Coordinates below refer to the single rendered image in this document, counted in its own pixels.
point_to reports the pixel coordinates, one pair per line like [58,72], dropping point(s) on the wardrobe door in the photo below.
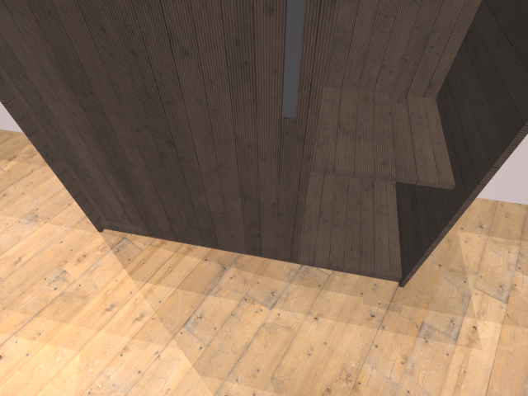
[29,74]
[183,100]

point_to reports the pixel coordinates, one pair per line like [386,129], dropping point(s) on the handle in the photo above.
[293,45]

